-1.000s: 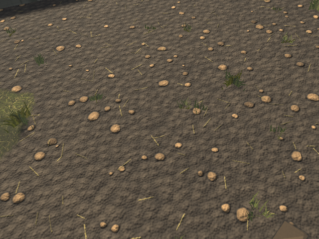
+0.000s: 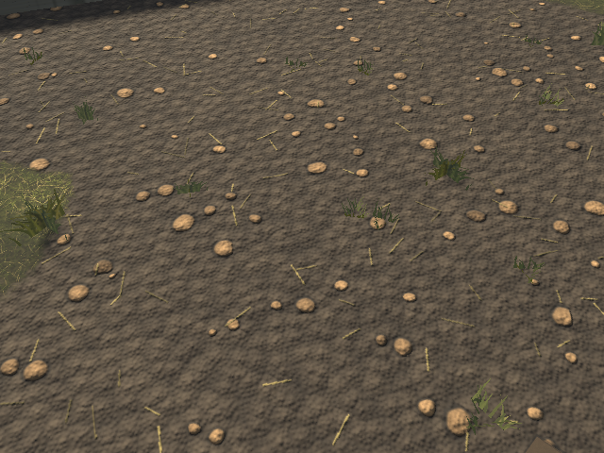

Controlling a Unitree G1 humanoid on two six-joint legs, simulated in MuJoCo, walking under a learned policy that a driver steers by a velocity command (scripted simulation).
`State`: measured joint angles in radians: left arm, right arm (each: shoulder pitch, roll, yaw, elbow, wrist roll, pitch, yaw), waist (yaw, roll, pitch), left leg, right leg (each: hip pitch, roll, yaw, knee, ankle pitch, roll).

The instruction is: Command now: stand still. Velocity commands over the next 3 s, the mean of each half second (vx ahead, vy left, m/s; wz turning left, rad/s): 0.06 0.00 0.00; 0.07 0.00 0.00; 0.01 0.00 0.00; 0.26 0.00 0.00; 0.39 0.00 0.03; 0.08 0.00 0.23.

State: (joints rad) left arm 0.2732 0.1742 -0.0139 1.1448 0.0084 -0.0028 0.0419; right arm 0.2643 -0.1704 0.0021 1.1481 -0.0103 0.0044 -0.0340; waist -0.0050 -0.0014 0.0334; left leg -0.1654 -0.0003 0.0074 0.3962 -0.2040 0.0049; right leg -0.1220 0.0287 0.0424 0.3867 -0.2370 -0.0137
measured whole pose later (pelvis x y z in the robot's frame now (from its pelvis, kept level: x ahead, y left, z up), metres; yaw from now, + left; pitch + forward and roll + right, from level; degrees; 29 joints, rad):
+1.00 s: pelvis +0.06 -0.01 -0.01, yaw +0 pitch -1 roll +0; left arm 0.30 0.15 0.00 1.13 0.01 -0.02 0.06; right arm 0.24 -0.16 -0.01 1.13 0.00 0.00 -0.06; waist 0.00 0.00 0.05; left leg -0.10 0.01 0.01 0.45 -0.33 0.00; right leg -0.05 0.04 0.04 0.42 -0.35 -0.03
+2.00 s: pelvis +0.11 +0.04 +0.00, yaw +0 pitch +0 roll -1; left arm 0.30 0.19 0.04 1.05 0.03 -0.05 -0.02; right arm 0.49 -0.14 -0.03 1.10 -0.02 -0.08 -0.01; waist -0.02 -0.03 0.01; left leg -0.04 -0.05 0.08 0.32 -0.29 0.08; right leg -0.44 -0.03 -0.03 1.05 -0.27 -0.08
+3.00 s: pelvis +0.43 +0.05 +0.00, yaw +9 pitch -1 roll +0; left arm 0.26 0.17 0.03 1.01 0.02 0.02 0.04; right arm 0.19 -0.15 -0.01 0.97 -0.02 -0.02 -0.04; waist 0.01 -0.03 0.05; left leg -0.25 -0.04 0.09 0.42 -0.16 0.08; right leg -0.29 -0.02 -0.02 0.79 -0.49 0.00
